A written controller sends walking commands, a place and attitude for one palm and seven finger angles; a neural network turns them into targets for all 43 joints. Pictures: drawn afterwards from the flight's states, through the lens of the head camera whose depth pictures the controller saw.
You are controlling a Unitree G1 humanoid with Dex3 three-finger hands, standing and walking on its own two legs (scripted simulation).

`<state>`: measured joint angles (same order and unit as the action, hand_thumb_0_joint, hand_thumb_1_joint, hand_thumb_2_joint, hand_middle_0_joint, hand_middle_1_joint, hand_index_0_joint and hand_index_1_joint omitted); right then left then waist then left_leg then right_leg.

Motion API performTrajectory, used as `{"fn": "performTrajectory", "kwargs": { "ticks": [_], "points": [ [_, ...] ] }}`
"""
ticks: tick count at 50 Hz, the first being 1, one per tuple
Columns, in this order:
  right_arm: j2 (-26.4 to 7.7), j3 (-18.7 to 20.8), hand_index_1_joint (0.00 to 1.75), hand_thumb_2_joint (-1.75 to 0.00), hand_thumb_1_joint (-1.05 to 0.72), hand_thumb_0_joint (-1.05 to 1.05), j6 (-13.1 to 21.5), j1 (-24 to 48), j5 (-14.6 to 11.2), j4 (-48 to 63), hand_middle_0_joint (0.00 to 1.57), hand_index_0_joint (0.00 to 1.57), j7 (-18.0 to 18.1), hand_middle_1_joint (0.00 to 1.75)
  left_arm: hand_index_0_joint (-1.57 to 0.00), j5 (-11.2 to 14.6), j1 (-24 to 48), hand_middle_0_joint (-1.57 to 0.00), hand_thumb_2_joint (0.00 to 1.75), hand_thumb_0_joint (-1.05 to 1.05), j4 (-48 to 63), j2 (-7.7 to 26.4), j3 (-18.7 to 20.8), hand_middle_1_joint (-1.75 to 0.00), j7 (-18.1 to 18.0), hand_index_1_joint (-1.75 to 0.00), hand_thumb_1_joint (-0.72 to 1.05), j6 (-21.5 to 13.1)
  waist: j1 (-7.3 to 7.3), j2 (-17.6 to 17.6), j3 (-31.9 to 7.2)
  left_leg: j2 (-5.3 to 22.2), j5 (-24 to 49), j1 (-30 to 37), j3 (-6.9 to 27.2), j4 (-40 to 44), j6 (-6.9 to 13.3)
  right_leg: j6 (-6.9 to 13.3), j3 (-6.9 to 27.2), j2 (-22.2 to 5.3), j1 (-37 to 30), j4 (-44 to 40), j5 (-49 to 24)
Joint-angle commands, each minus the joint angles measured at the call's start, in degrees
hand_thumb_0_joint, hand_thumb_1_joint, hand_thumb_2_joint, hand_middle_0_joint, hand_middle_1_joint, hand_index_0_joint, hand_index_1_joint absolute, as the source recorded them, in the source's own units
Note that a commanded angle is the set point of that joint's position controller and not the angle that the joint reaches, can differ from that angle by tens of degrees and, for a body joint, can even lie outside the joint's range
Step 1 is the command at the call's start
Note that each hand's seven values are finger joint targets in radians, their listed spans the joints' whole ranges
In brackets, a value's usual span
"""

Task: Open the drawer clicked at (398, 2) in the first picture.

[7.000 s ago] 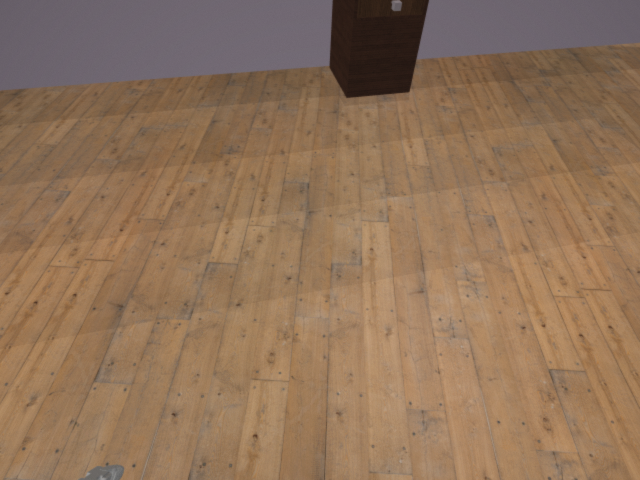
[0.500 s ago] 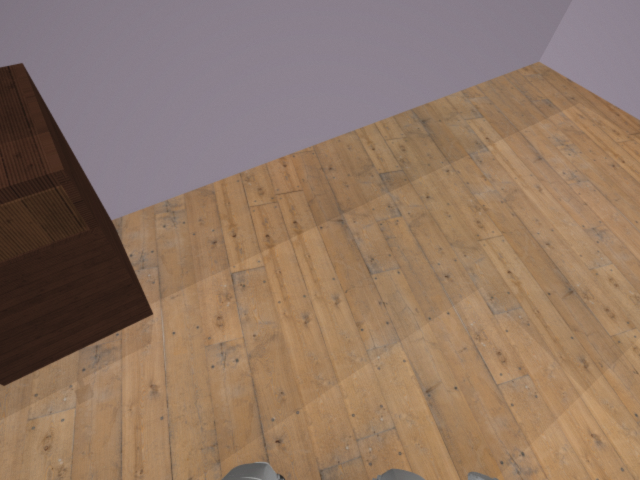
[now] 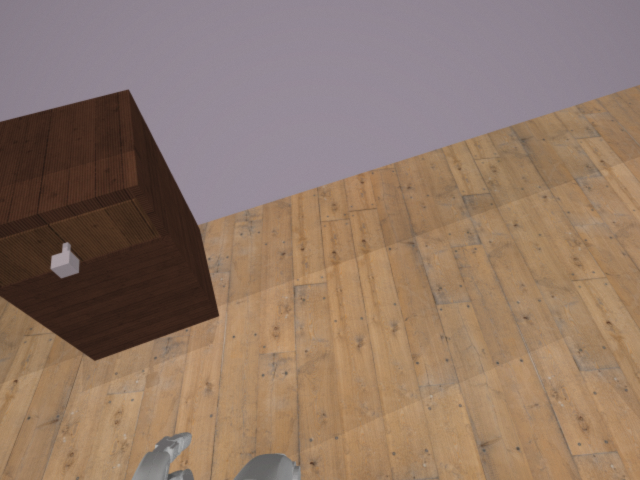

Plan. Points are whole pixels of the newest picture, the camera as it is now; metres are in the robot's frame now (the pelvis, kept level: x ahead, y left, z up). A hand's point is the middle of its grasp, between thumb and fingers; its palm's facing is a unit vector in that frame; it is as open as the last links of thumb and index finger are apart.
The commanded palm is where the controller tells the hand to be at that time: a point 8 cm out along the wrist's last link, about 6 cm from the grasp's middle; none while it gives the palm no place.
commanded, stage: turn to face it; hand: left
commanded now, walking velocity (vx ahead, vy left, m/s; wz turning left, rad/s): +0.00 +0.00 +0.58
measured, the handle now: (65, 257) +0.61 +0.63 -0.22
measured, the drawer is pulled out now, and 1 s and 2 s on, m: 0.00 0.00 0.00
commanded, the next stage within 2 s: take the last steps up to it in 0.50 s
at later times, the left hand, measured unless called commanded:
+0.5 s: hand out of the picture -0.05 +0.25 -0.18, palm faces +0.32 -0.90 -0.28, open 7.4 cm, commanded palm none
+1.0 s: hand out of the picture -0.04 +0.17 -0.15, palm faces +0.43 -0.87 -0.22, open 7.4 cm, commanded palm none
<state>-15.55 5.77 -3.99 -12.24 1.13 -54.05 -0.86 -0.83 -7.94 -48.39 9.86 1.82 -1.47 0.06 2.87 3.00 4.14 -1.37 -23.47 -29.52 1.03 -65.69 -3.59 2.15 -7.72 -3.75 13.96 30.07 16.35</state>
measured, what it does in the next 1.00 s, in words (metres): steps on the spot, turning left: left foot, then right foot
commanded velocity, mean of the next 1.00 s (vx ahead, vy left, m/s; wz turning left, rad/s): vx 0.13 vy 0.03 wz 0.26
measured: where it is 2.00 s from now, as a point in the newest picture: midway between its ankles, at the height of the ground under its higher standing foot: (274, 464)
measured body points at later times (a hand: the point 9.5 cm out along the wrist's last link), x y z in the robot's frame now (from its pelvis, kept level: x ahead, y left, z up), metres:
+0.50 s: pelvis +0.00 +0.03 +0.00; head +0.03 +0.06 +0.44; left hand -0.07 +0.30 -0.16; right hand +0.19 -0.17 -0.13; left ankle -0.05 +0.13 -0.74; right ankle +0.00 -0.12 -0.67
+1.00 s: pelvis +0.04 +0.01 +0.01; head +0.06 -0.01 +0.46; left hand -0.06 +0.21 -0.13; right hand +0.15 -0.21 -0.16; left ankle +0.01 +0.17 -0.66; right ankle +0.04 -0.10 -0.74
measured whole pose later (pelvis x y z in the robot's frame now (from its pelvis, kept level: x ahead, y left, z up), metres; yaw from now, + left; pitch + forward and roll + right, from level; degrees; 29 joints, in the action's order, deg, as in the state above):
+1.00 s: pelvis +0.04 +0.01 +0.01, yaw +23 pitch -1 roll +2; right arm -13.5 4.0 -2.6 -15.6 1.4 -60.2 -1.9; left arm -1.3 -21.8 -59.8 7.3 1.2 -0.8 -3.2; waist -0.5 2.0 1.1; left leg 4.0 -11.9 -30.3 -1.0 -59.6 -2.4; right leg 0.0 -9.5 -4.4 4.1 19.9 14.7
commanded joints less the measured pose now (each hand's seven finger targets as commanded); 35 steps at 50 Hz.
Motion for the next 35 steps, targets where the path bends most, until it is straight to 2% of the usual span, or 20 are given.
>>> {"fn": "performTrajectory", "kwargs": {
  "ticks": [1,5,12,13,14,15,16,17,18,19,20,21,22,23,24,30,32,33,34,35],
  "points": [
    [-2.63,0.23,0.3,-0.9,-0.9,0.0,0.4,1.55,0.07,4.43,0.2,0.2,-0.76,0.3,-0.2,-0.32,-3.43,-0.2,0.9,0.0,2.55,10.73,2.76,-0.3,-0.78,-0.3,0.9,-1.29,-2.51,-12.7,-4.85,3.34,2.26,-4.16,-0.77,-3.07,-1.63,3.58,5.95,-14.94,-9.24,-9.26,-30.71],
    [-2.56,-0.45,0.3,-0.9,-0.9,0.0,0.32,6.18,-0.12,5.44,0.2,0.2,-0.74,0.3,-0.2,-0.57,-7.1,-0.2,0.9,0.0,0.77,12.26,3.12,-0.3,-0.75,-0.3,0.9,-0.89,-4.53,-12.19,-5.46,3.83,-0.55,-2.75,-2.66,4.62,-1.79,4.86,4.72,-16.48,-12.63,-8.62,-32.08],
    [-1.8,-1.98,0.3,-0.9,-0.9,0.0,1.3,9.44,-0.66,6.27,0.2,0.2,-0.56,0.3,-0.2,-0.97,-9.36,-0.2,0.9,0.0,-1.7,15.06,3.83,-0.3,-0.4,-0.3,0.9,-0.12,-6.07,-15.59,-7.24,2.87,-2.15,6.2,-6.79,22.43,0.39,4.99,2.31,-17.6,-12.95,-5.18,-35.48],
    [-1.94,-2.05,0.3,-0.9,-0.9,0.0,1.55,8.54,-0.7,6.12,0.2,0.2,-0.42,0.3,-0.2,-0.94,-9.21,-0.2,0.9,0.0,-2.03,15.19,3.98,-0.3,-0.4,-0.3,0.9,-0.05,-5.6,-16.44,-8.04,2.89,-1.02,8.3,-7.14,25.82,0.84,4.56,1.98,-17.78,-12.75,-4.02,-35.42],
    [-2.4,-2.05,0.3,-0.9,-0.9,0.0,1.8,6.99,-0.67,5.73,0.2,0.2,-0.29,0.3,-0.2,-0.8,-8.49,-0.2,0.9,0.0,-2.35,15.28,4.02,-0.3,-0.36,-0.3,0.9,-0.01,-4.6,-15.6,-8.74,2.84,2.17,11.43,-7.73,30.33,1.2,3.58,1.06,-17.53,-11.84,-2.37,-34.15],
    [-3.0,-1.9,0.3,-0.9,-0.9,0.0,2.08,5.35,-0.53,5.3,0.2,0.2,-0.22,0.3,-0.2,-0.5,-8.09,-0.2,0.9,0.0,-2.74,14.8,4.08,-0.3,-0.31,-0.3,0.9,0.15,-3.36,-13.15,-9.1,3.07,7.76,16.89,-7.94,36.87,1.71,1.78,-0.53,-16.76,-8.84,0.6,-30.75],
    [-5.49,-1.3,0.3,-0.9,-0.9,0.0,2.62,2.81,-0.21,4.6,0.2,0.2,-0.14,0.3,-0.2,0.0,-7.94,-0.2,0.9,0.0,-2.37,14.04,3.97,-0.3,-0.07,-0.3,0.9,0.36,-1.49,-7.53,-10.49,5.55,16.84,25.72,-5.69,43.28,3.22,-1.07,-2.61,-14.89,-2.34,7.45,-25.22],
    [-11.87,0.17,0.3,-0.9,-0.9,0.0,3.15,0.1,0.33,4.54,0.2,0.2,0.1,0.3,-0.2,0.39,-8.32,-0.2,0.9,0.0,-0.68,10.92,3.51,-0.3,0.37,-0.3,0.9,0.56,0.03,9.06,-12.6,19.29,36.03,36.14,11.81,44.39,9.6,-5.47,-4.74,-7.35,12.6,19.34,0.77],
    [-14.48,0.51,0.3,-0.9,-0.9,0.0,2.59,-2.75,-0.23,3.69,0.2,0.2,0.36,0.3,-0.2,-0.15,-5.39,-0.2,0.9,0.0,1.36,9.08,2.08,-0.3,0.25,-0.3,0.9,0.9,1.3,12.74,-11.42,27.12,51.27,34.16,16.48,44.75,16.4,-6.57,-0.63,-4.25,17.85,27.5,22.9],
    [-13.04,0.28,0.3,-0.9,-0.9,0.0,2.75,-2.79,-0.16,2.72,0.2,0.2,1.18,0.3,-0.2,-0.19,-2.92,-0.2,0.9,0.0,0.94,9.4,2.15,-0.3,-0.27,-0.3,0.9,1.78,1.66,10.87,-10.27,25.29,50.31,30.56,15.09,44.5,16.84,-6.63,4.3,-4.18,17.68,31.58,21.07],
    [-11.62,-0.07,0.3,-0.9,-0.9,0.0,2.72,0.27,-0.1,3.25,0.2,0.2,1.67,0.3,-0.2,0.07,-2.24,-0.2,0.9,0.0,-0.01,9.53,2.42,-0.3,-0.13,-0.3,0.9,1.81,0.21,9.99,-7.95,22.58,46.99,27.77,12.83,44.28,16.25,-6.68,5.64,-4.18,18.14,33.82,17.77],
    [-9.8,-0.62,0.3,-0.9,-0.9,0.0,2.77,3.94,-0.09,4.02,0.2,0.2,1.78,0.3,-0.2,0.07,-3.83,-0.2,0.9,0.0,-1.31,9.76,2.6,-0.3,0.18,-0.3,0.9,1.87,-1.44,7.99,-6.4,19.74,45.44,26.38,9.1,44.31,14.91,-6.87,6.08,-4.12,17.94,34.45,13.64],
    [-8.56,-1.1,0.3,-0.9,-0.9,0.0,2.99,5.53,-0.13,4.45,0.2,0.2,1.74,0.3,-0.2,-0.02,-5.09,-0.2,0.9,0.0,-2.2,9.72,2.66,-0.3,0.41,-0.3,0.9,1.84,-2.41,6.21,-5.26,17.23,44.84,24.86,6.39,44.37,13.41,-6.94,5.61,-3.63,16.36,34.37,10.86],
    [-8.2,-1.32,0.3,-0.9,-0.9,0.0,3.2,6.15,-0.21,4.57,0.2,0.2,1.66,0.3,-0.2,0.04,-6.39,-0.2,0.9,0.0,-2.92,9.47,2.57,-0.3,0.52,-0.3,0.9,1.89,-3.05,5.87,-5.3,16.07,44.45,24.6,4.98,44.68,12.79,-7.19,5.26,-3.3,15.38,33.44,9.35],
    [-7.89,-1.32,0.3,-0.9,-0.9,0.0,3.28,6.12,-0.3,4.42,0.2,0.2,1.58,0.3,-0.2,0.1,-6.67,-0.2,0.9,0.0,-3.17,9.36,2.46,-0.3,0.52,-0.3,0.9,1.99,-3.03,5.84,-4.77,15.34,43.5,23.71,4.35,45.22,12.56,-7.32,5.06,-3.02,14.17,31.84,8.55],
    [-7.85,-0.87,0.3,-0.9,-0.9,0.0,3.02,3.43,-0.03,2.79,0.2,0.2,1.47,0.3,-0.2,0.28,-4.08,-0.2,0.9,0.0,-2.3,7.91,1.64,-0.3,0.35,-0.3,0.9,1.69,-1.65,6.29,-5.14,15.49,40.75,24.07,7.11,44.69,13.33,-7.17,4.11,-0.82,9.08,18.02,9.85],
    [-7.41,-0.91,0.3,-0.9,-0.9,0.0,3.04,3.52,0.18,2.4,0.2,0.2,1.4,0.3,-0.2,0.28,-5.75,-0.2,0.9,0.0,-2.85,6.76,1.47,-0.3,0.49,-0.3,0.9,1.11,-2.26,7.86,-6.03,14.62,33.15,22.83,8.47,44.68,12.97,-6.65,3.19,0.4,5.39,12.54,9.04],
    [-7.25,-0.87,0.3,-0.9,-0.9,0.0,3.03,3.67,0.2,2.21,0.2,0.2,1.37,0.3,-0.2,0.15,-7.02,-0.2,0.9,0.0,-3.43,6.56,1.52,-0.3,0.7,-0.3,0.9,0.76,-2.9,8.13,-6.01,14.09,26.56,21.24,8.69,44.5,12.46,-6.44,2.33,1.08,2.95,9.37,7.36],
    [-6.74,-0.99,0.3,-0.9,-0.9,0.0,3.06,3.92,0.08,2.03,0.2,0.2,1.37,0.3,-0.2,0.02,-8.62,-0.2,0.9,0.0,-4.2,6.61,1.57,-0.3,0.94,-0.3,0.9,0.3,-3.81,7.63,-5.42,13.13,19.6,17.9,8.82,43.51,11.58,-6.18,1.73,1.68,-1.24,4.42,4.18],
    [-6.06,-1.02,0.3,-0.9,-0.9,0.0,3.17,4.01,-0.23,1.98,0.2,0.2,1.26,0.3,-0.2,-0.2,-11.29,-0.2,0.9,0.0,-5.18,7.22,1.75,-0.3,1.07,-0.3,0.9,-0.3,-5.28,4.56,-5.54,11.04,11.57,13.38,8.31,40.38,9.93,-5.79,1.84,1.44,-7.74,-3.03,0.22]
  ]
}}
